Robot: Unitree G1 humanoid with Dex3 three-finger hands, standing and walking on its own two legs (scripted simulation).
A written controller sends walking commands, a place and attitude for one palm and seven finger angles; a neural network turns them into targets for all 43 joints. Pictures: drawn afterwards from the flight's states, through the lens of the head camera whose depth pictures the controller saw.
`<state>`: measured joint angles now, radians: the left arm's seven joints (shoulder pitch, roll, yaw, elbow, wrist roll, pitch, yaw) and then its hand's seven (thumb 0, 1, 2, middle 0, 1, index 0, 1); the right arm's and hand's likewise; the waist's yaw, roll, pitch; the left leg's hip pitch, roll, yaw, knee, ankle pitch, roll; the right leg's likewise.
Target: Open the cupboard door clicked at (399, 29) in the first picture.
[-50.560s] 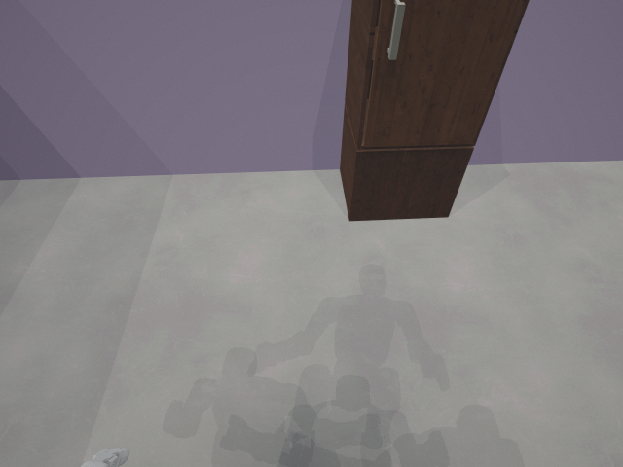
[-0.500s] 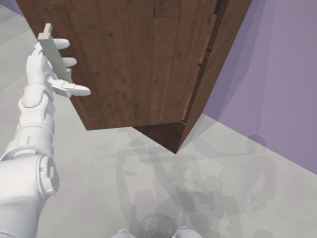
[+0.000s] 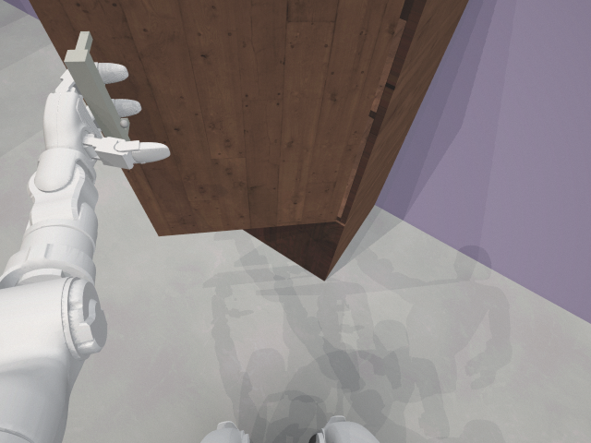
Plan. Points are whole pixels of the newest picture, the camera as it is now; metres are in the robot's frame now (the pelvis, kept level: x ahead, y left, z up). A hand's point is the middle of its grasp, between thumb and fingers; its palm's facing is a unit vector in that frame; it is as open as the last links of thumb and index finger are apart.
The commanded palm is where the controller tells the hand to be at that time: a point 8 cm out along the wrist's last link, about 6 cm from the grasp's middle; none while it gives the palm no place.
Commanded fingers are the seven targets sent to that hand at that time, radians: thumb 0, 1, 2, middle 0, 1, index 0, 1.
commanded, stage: close the thumb around the handle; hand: left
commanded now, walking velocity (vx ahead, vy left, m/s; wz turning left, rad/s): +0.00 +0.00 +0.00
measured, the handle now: (105, 98) +0.55 +0.22 +0.12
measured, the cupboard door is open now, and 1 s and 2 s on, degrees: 41 50 81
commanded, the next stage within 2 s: pull the door open along its arc in 0.50 s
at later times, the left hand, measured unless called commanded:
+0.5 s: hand (124, 125) +0.51 +0.19 +0.11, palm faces +0.05 -1.00 +0.01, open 5.4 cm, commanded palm +0.48 +0.24 +0.11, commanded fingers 0.00 0.90 0.90 -0.40 -1.35 -0.40 -1.35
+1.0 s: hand (127, 160) +0.45 +0.18 +0.11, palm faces +0.03 -1.00 +0.01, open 5.7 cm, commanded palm +0.39 +0.23 +0.11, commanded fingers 0.00 0.90 0.90 -0.40 -1.35 -0.40 -1.35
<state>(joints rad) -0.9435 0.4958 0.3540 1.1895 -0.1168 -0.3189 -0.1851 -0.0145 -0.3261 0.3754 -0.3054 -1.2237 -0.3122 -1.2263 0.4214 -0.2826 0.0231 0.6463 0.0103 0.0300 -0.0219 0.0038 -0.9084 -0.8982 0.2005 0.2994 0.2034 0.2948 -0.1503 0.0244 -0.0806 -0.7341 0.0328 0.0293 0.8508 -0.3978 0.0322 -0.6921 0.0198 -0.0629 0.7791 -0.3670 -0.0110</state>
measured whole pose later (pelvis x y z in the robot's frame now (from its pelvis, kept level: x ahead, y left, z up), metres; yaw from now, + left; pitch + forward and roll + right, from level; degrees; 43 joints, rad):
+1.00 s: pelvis +0.02 +0.01 +0.01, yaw -2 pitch +12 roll -2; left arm -0.50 0.33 0.31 0.73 -0.20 -0.26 -0.16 0.01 0.75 0.76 -0.36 -1.35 -0.37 -1.35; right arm 0.41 -0.26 0.00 0.59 0.04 0.05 0.00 0.01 -0.91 -0.90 0.20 0.30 0.20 0.29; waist -0.10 0.04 -0.13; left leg -0.58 0.04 0.08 0.78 -0.41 0.04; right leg -0.56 0.03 -0.01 0.71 -0.36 0.00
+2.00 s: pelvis +0.00 -0.04 +0.02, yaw +3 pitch +1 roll +1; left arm 0.14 -0.09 -0.21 -0.06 0.04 -0.02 0.56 0.02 0.51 0.73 -0.36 -1.31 -0.35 -1.31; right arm 0.17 -0.20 0.01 0.59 -0.05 0.05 -0.02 0.01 -0.91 -0.90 0.20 0.30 0.20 0.29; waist 0.01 0.05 -0.04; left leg -0.34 0.02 -0.01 0.67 -0.34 -0.02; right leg -0.31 0.01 -0.10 0.68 -0.38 -0.06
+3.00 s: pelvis -0.03 -0.01 +0.02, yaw +2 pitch -1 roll +0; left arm 0.07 0.05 -0.22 -0.01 -0.10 -0.06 0.10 -0.02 -0.50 0.30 -0.18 -0.36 -0.18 -0.37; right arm 0.22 -0.21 0.05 0.54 0.02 0.00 -0.03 0.01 -0.91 -0.90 0.20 0.30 0.20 0.29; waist 0.01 0.05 -0.02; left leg -0.36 -0.01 0.03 0.71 -0.33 0.03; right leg -0.35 -0.02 -0.06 0.71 -0.34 -0.01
